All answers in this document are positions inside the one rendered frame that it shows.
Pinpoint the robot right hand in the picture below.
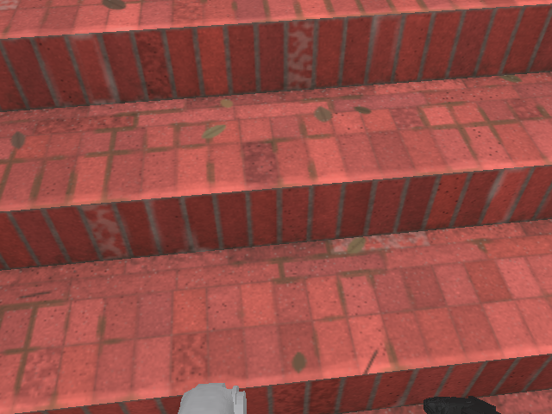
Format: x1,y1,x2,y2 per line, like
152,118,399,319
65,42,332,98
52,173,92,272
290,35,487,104
423,396,501,414

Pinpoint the robot left thigh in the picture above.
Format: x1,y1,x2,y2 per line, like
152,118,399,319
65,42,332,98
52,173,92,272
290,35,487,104
178,383,247,414

